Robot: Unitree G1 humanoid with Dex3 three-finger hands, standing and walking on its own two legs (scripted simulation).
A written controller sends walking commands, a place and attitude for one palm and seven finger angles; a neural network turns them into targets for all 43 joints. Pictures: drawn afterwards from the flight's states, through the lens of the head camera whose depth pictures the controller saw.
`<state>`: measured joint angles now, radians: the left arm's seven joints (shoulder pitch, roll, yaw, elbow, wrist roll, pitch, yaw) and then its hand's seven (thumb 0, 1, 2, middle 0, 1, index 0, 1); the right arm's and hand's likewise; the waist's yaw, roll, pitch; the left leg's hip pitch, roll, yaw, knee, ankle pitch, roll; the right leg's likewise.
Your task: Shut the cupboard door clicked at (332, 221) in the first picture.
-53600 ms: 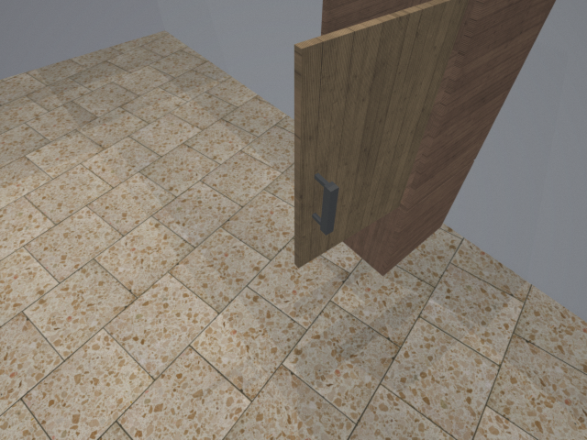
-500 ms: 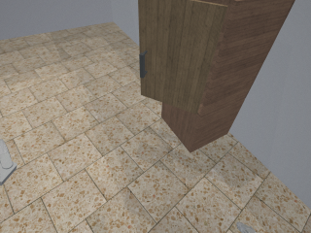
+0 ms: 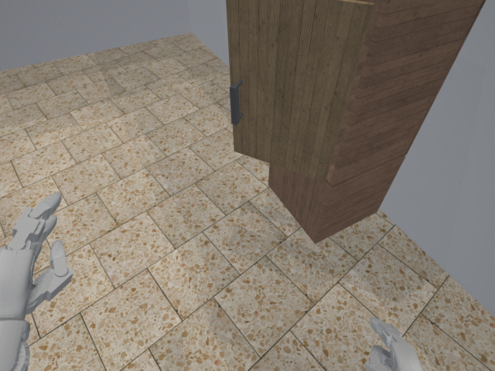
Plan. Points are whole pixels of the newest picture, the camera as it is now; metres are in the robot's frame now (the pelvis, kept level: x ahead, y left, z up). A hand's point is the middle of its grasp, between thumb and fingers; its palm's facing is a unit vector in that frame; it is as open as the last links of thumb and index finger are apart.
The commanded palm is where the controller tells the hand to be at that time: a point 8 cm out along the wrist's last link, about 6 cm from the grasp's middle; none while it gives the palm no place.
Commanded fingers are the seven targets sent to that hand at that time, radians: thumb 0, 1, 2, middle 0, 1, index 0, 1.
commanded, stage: let the arm hang, fingers relaxed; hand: left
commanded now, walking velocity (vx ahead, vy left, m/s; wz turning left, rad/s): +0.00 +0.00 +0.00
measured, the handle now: (237, 102) +0.95 +0.10 -0.08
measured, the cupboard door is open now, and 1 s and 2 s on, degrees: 34 34 34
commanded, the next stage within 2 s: look to check the result in 1.04 s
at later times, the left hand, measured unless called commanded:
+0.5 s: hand out of the picture -0.07 +0.20 -0.16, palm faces +0.02 -0.98 -0.21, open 7.2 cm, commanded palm none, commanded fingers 0.00 0.90 0.90 -0.20 -0.30 -0.20 -0.30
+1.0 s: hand out of the picture -0.05 +0.16 -0.17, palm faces +0.02 -0.99 -0.13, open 7.3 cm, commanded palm none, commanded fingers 0.00 0.90 0.90 -0.20 -0.30 -0.20 -0.30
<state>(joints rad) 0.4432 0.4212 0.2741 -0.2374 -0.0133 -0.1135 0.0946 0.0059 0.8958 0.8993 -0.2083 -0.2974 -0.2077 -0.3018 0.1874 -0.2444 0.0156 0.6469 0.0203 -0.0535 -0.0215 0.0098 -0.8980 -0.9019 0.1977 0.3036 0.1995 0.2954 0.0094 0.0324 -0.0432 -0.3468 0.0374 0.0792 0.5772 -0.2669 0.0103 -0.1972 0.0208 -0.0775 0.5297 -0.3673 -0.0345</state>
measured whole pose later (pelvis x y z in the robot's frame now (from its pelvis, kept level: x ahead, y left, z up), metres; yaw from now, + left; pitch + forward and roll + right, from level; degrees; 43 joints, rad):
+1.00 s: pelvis -0.02 +0.02 +0.01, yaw -1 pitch -1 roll +0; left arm 0.34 0.10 0.00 1.15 0.02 0.00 0.03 0.00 0.91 0.90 -0.20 -0.30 -0.20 -0.30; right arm 0.32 -0.11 0.00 1.13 -0.01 0.01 -0.04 0.01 -0.91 -0.90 0.19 0.30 0.20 0.29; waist -0.01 -0.01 0.01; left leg -0.22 0.00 0.10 0.41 -0.17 0.04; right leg -0.10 -0.01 -0.06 0.41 -0.29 -0.01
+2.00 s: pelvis +0.00 +0.00 +0.00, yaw +6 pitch -1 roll -1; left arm 0.24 0.17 0.05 1.05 0.03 0.02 0.04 0.00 0.91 0.90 -0.20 -0.30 -0.20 -0.30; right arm 0.25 -0.17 -0.03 1.07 -0.01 0.06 -0.02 0.00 -0.90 -0.90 0.19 0.30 0.20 0.29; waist -0.02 0.01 0.08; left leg -0.36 0.02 0.05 0.78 -0.41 0.00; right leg -0.09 -0.01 -0.17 0.52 -0.40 -0.04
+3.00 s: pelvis +0.05 +0.00 +0.00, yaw +43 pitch +1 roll +0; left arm 0.21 0.25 0.07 0.89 0.03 0.05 -0.02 0.01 0.91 0.90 -0.20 -0.30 -0.20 -0.30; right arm 0.20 -0.22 -0.04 0.89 -0.03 0.03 0.01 0.00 -0.90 -0.90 0.20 0.30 0.20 0.30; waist -0.01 0.01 0.08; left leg -0.26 0.00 -0.06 0.54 -0.31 0.00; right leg -0.43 -0.07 -0.05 0.84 -0.44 0.06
